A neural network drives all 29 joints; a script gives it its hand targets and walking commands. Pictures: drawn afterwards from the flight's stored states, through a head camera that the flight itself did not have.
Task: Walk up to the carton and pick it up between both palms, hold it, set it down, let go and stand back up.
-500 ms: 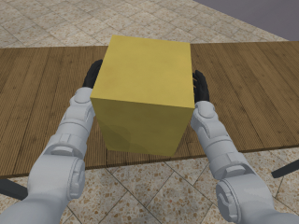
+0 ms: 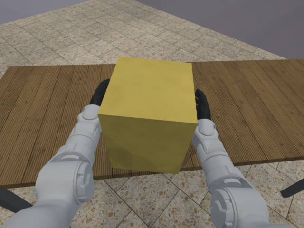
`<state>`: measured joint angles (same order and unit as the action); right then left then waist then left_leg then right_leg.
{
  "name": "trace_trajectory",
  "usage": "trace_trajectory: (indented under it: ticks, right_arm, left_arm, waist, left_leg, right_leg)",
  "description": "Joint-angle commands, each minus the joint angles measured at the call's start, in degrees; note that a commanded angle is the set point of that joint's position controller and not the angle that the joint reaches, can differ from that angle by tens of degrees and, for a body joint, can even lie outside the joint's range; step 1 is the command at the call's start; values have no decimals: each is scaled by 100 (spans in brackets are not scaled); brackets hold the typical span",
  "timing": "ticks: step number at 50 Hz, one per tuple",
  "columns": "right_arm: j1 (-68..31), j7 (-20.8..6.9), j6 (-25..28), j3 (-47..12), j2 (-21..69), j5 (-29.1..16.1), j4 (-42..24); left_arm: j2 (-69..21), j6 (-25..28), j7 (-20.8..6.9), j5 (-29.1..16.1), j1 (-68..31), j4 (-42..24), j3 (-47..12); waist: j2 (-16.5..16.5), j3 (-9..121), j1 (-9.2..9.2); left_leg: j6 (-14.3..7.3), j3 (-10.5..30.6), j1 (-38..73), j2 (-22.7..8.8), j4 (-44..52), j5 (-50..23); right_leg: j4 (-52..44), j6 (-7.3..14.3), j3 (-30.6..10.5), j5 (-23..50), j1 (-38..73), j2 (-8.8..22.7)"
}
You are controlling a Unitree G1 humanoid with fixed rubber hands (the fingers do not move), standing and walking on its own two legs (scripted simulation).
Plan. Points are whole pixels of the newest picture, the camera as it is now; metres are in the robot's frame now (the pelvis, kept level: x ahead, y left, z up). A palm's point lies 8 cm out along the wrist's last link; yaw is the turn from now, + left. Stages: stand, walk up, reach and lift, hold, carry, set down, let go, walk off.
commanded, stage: reach and lift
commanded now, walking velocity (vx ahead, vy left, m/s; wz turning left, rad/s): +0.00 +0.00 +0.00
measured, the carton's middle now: (149, 118) +0.40 -0.01 +0.07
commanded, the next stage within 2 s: none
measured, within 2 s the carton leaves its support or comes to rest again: leaves its support in 0.72 s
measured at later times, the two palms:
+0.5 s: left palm (100, 108) +0.42 +0.13 +0.09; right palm (205, 120) +0.37 -0.16 +0.08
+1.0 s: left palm (100, 97) +0.43 +0.12 +0.13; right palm (209, 113) +0.37 -0.16 +0.11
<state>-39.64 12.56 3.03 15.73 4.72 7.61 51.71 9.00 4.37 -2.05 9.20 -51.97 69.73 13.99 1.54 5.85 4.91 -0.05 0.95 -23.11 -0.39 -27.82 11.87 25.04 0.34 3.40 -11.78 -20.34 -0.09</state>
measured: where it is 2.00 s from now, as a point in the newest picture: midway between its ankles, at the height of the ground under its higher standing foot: outside the picture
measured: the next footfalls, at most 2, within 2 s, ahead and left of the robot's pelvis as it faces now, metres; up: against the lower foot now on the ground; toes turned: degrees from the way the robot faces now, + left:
none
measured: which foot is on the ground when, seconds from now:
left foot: down 0.00-1.00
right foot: down 0.00-1.00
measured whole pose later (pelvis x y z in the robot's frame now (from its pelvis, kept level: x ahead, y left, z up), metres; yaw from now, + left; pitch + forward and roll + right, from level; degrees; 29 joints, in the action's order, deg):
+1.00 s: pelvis +0.00 +0.00 +0.00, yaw +0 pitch +5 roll -1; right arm -39.3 12.5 9.5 19.6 5.0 8.0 51.4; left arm 6.5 11.6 0.4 5.6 -52.0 68.9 14.0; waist 1.5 6.0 4.8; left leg 0.0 0.9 -20.3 -0.4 -27.8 12.0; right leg 24.9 0.3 3.4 -12.0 -17.5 -0.1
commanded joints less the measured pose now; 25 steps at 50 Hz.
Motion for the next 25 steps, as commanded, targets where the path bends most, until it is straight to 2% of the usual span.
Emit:
trace_trajectory:
  ticks: [1, 2, 3, 4, 6, 7, 9, 10, 11, 12, 13, 14, 15, 16, 17, 18, 19, 20, 22, 23, 24, 25]
  right_arm:
    - [-4259, -1203, 537, -1217, 3827, 578, -1187]
    - [-4368, -1218, 615, -1275, 3831, 530, -1379]
    - [-4473, -1230, 585, -1241, 3804, 580, -1251]
    - [-4488, -1251, 533, -1022, 3778, 612, -1074]
    - [-4336, -1269, 580, -1014, 3823, 636, -850]
    - [-4358, -1303, 616, -1032, 3817, 662, -866]
    - [-4746, -1323, 586, -737, 3654, 731, -870]
    - [-4656, -1320, 592, -684, 3675, 801, -952]
    - [-4726, -1319, 649, -816, 3773, 744, -1124]
    - [-4902, -1357, 640, -763, 3612, 713, -1231]
    - [-4653, -1301, 593, -745, 3693, 782, -908]
    - [-4716, -1317, 609, -857, 3825, 718, -989]
    - [-4789, -1317, 630, -824, 3767, 749, -1065]
    - [-4596, -1325, 594, -874, 3821, 789, -905]
    - [-4826, -1351, 601, -781, 3739, 775, -1069]
    - [-4607, -1315, 627, -809, 3734, 679, -986]
    - [-4556, -1317, 580, -763, 3709, 703, -890]
    - [-4483, -1330, 639, -1065, 3893, 635, -1125]
    - [-4612, -1289, 604, -1109, 3859, 630, -1152]
    - [-4550, -1267, 647, -1132, 3888, 594, -1089]
    - [-4460, -1259, 637, -1269, 3975, 565, -1123]
    - [-4585, -1272, 649, -1117, 3852, 550, -1039]
  left_arm:
    - [-3831, 788, -979, -49, -3915, -733, -851]
    - [-4010, 841, -953, -238, -4081, -944, -1162]
    - [-3964, 886, -954, -257, -4286, -903, -1165]
    - [-3715, 915, -934, -215, -4383, -647, -923]
    - [-3957, 962, -883, -222, -4388, -815, -1148]
    - [-3957, 1001, -847, -243, -4440, -975, -1234]
    - [-3751, 982, -823, -196, -4579, -676, -931]
    - [-3706, 1003, -834, -307, -4606, -675, -1009]
    - [-3809, 1047, -810, -310, -4593, -786, -1113]
    - [-3651, 1063, -772, -374, -4677, -870, -1062]
    - [-3524, 998, -812, -241, -4539, -491, -937]
    - [-3627, 1030, -786, -215, -4646, -704, -1055]
    - [-3691, 1009, -780, -300, -4638, -695, -1071]
    - [-3707, 1011, -767, -289, -4619, -670, -1108]
    - [-3593, 1043, -752, -270, -4756, -644, -1001]
    - [-3810, 1050, -734, -384, -4721, -954, -1252]
    - [-3681, 983, -766, -298, -4508, -558, -1022]
    - [-3856, 1053, -745, -343, -4347, -780, -1092]
    - [-3698, 1036, -761, -260, -4358, -639, -994]
    - [-3807, 1069, -728, -323, -4410, -914, -1236]
    - [-3951, 1088, -736, -426, -4537, -909, -1341]
    - [-3934, 1116, -685, -465, -4712, -1014, -1376]
  waist:
    - [-335, 3518, -20]
    - [-449, 3650, 53]
    - [-360, 3685, 77]
    - [-412, 3547, 22]
    - [-587, 3659, 140]
    - [-546, 3602, 118]
    - [-404, 3326, 45]
    - [-347, 3428, 101]
    - [-321, 3617, 21]
    - [-308, 3569, 15]
    - [-270, 3247, 11]
    - [-411, 3482, 7]
    - [-491, 3513, 54]
    - [-442, 3375, 40]
    - [-315, 3640, -54]
    - [-454, 3578, 139]
    - [-427, 3337, 92]
    - [-268, 3629, -38]
    - [-272, 3625, -53]
    - [-362, 3871, 30]
    - [-379, 3957, 51]
    - [-463, 4047, 83]
  left_leg:
    - [118, -331, 1294, -6, 601, -1613]
    - [190, -299, 1436, -31, 519, -1869]
    - [159, -318, 1407, -27, 541, -1656]
    - [113, -354, 1172, 9, 612, -1308]
    - [203, -327, 1527, -61, 537, -1510]
    - [210, -311, 1509, -34, 557, -1546]
    - [126, -319, 1364, -48, 628, -1038]
    - [126, -347, 1314, -53, 656, -823]
    - [98, -327, 1290, -38, 647, -898]
    - [67, -358, 1187, -37, 623, -810]
    - [44, -402, 1107, 23, 649, -703]
    - [68, -385, 1044, 30, 650, -776]
    - [79, -380, 1036, 3, 615, -666]
    - [82, -395, 932, 45, 661, -768]
    - [37, -388, 866, 14, 694, -631]
    - [126, -315, 1196, 3, 626, -924]
    - [86, -349, 1049, 13, 641, -695]
    - [48, -339, 999, 4, 599, -967]
    - [21, -374, 779, 98, 554, -984]
    - [67, -320, 885, 62, 554, -1181]
    - [95, -333, 920, 76, 477, -1399]
    - [135, -274, 988, 29, 454, -1401]
  right_leg:
    - [-306, -187, -203, 2524, 2330, -21]
    - [-260, -212, -179, 2827, 2318, -33]
    - [-327, -190, -210, 2552, 2206, -35]
    - [-365, -188, -230, 2120, 2246, 12]
    - [-386, -138, -144, 1984, 1915, -78]
    - [-409, -122, -142, 1910, 1979, -69]
    - [-490, -121, -126, 1370, 1753, -81]
    - [-465, -105, -129, 1340, 1810, -39]
    - [-458, -114, -144, 1466, 1915, -47]
    - [-452, -120, -162, 1349, 1902, -49]
    - [-461, -157, -206, 1387, 1961, 13]
    - [-420, -149, -196, 1512, 2090, -3]
    - [-406, -133, -184, 1335, 1942, -2]
    - [-370, -168, -194, 1523, 2125, 22]
    - [-394, -148, -203, 1363, 2039, 2]
    - [-411, -134, -149, 1528, 1914, -35]
    - [-454, -116, -189, 1279, 1892, -5]
    - [-351, -124, -219, 1788, 2118, -1]
    - [-275, -205, -332, 2177, 2440, 67]
    - [-265, -192, -264, 2269, 2495, 33]
    - [-226, -199, -276, 2557, 2406, 27]
    - [-220, -135, -216, 2269, 2255, -11]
